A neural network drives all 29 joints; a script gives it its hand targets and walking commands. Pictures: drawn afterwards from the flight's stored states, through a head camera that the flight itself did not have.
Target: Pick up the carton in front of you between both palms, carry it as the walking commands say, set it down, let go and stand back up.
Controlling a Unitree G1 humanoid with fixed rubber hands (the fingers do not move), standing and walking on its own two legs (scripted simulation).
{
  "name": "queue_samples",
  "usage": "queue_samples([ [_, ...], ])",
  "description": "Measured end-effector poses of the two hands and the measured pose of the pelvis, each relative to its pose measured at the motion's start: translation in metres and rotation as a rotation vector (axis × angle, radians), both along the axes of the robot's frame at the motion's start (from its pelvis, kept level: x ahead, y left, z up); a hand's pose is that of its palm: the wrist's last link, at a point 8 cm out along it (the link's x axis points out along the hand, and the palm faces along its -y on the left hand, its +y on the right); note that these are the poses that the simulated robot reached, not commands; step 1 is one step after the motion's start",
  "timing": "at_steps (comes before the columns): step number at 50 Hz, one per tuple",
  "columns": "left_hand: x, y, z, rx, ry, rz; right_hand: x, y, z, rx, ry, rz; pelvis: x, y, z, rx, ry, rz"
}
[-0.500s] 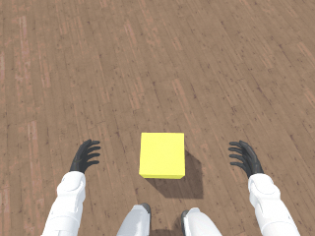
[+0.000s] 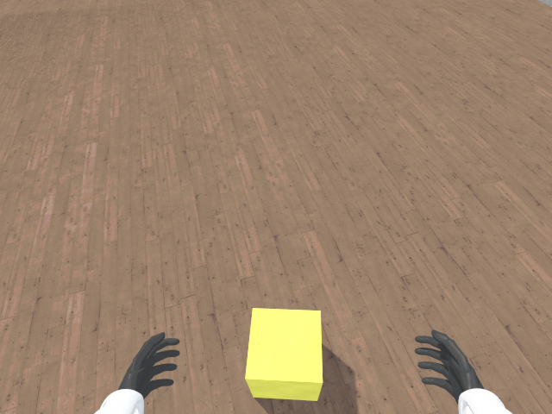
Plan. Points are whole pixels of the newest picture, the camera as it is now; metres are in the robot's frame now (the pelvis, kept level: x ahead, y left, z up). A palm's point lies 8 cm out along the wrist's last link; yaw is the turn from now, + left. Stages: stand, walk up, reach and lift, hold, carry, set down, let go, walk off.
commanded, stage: let go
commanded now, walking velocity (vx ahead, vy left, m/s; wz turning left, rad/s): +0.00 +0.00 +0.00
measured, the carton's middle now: (285, 355) +0.37 +0.03 -0.65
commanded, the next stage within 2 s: stand in 0.22 s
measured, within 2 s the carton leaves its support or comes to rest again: neither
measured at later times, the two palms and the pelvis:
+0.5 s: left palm (92, 413) +0.13 +0.30 -0.08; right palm out of the picture +0.14 -0.27 -0.08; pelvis +0.00 +0.01 -0.01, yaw +0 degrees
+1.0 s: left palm out of the picture +0.13 +0.31 -0.09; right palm out of the picture +0.13 -0.27 -0.09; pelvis +0.01 +0.02 +0.00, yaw +0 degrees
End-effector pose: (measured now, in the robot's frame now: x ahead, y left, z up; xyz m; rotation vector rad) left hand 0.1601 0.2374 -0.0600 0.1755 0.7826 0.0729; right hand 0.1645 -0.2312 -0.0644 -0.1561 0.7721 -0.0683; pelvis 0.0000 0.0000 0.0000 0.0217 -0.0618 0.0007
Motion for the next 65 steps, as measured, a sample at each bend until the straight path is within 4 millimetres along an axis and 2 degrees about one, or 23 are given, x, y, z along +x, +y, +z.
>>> queue_samples([
  [11,-0.002,0.004,-0.003,0.021,-0.012,0.003,0.004,0.001,0.006,-0.046,-0.007,-0.024,-0.001,0.006,-0.001,-0.008,-0.011,-0.004],
  [15,-0.013,0.025,-0.015,0.101,0.036,0.024,-0.004,-0.014,-0.003,-0.118,0.008,-0.037,-0.002,0.008,-0.003,-0.02,0.022,0.002],
  [21,-0.022,0.054,-0.019,0.162,0.064,0.049,-0.023,-0.033,-0.015,-0.184,0.085,-0.053,0.0,0.013,-0.005,-0.022,0.041,0.0],
  [25,-0.027,0.064,-0.023,0.182,0.089,0.061,-0.029,-0.038,-0.019,-0.207,0.115,-0.059,0.003,0.015,-0.006,-0.02,0.046,0.0],
  [35,-0.034,0.069,-0.032,0.193,0.168,0.053,-0.035,-0.038,-0.03,-0.204,0.186,-0.062,0.012,0.018,-0.004,-0.02,0.051,-0.007],
  [46,-0.03,0.071,-0.031,0.199,0.175,0.057,-0.028,-0.04,-0.027,-0.21,0.187,-0.069,0.013,0.019,-0.001,-0.02,0.034,-0.007],
  [65,-0.059,0.081,-0.032,0.214,0.242,0.07,-0.058,-0.052,-0.03,-0.213,0.262,-0.089,0.0,0.018,0.004,-0.021,0.019,-0.001],
])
